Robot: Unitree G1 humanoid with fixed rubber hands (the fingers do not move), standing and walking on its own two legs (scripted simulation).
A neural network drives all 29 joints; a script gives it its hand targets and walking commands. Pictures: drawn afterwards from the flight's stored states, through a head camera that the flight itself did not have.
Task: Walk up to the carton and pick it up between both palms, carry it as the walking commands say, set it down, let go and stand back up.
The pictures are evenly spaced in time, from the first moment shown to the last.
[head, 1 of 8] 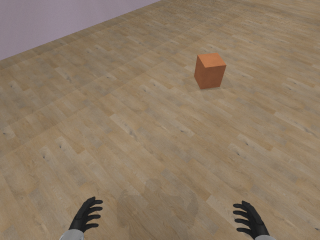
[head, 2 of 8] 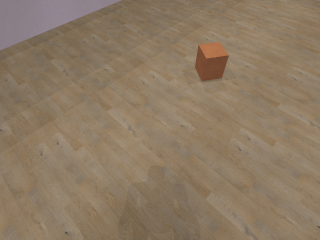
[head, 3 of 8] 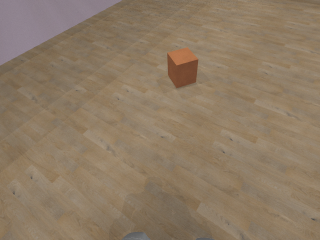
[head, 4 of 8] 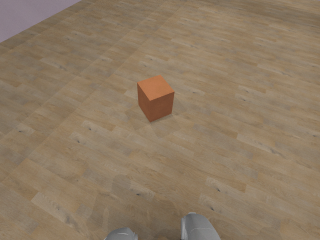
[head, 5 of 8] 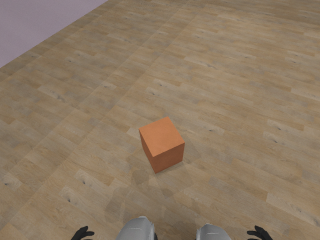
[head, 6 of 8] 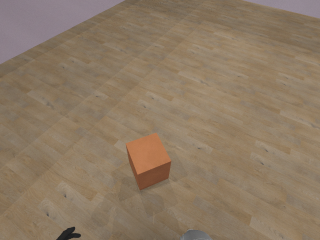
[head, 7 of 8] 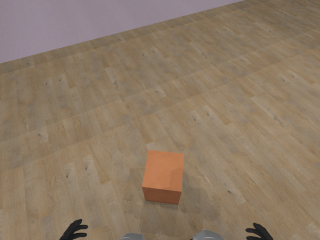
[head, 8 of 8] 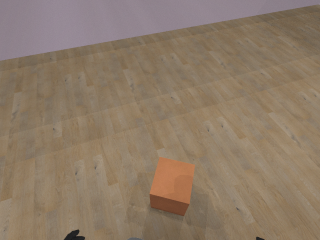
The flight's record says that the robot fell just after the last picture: no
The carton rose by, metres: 0.00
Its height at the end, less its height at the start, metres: +0.00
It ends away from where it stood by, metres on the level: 0.00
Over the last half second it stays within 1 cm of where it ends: yes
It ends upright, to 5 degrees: yes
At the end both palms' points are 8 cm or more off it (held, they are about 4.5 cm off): yes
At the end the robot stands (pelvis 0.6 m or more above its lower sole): yes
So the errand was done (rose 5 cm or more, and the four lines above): no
